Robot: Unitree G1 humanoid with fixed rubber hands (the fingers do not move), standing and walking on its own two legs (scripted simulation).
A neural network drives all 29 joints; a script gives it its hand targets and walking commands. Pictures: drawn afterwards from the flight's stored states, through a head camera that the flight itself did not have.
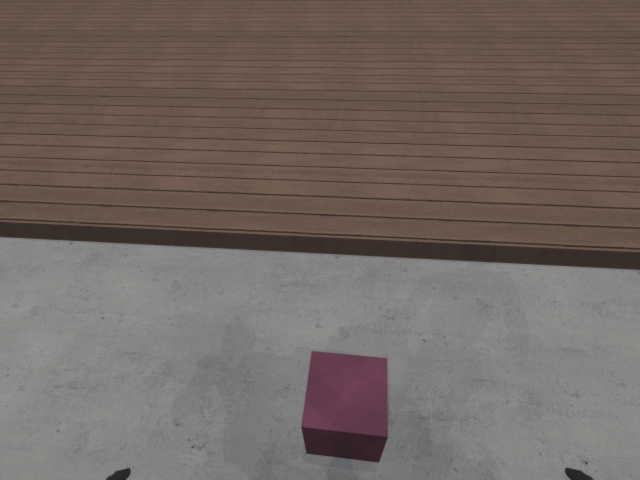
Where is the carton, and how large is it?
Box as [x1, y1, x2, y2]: [301, 351, 387, 461]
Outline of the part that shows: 312,351 301,426 306,452 378,461 387,437 386,358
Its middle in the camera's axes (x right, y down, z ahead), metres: +0.08 +0.49 +1.09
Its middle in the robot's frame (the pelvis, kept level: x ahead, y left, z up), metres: +0.44 -0.02 -0.66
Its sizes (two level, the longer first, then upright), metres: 0.210 0.200 0.250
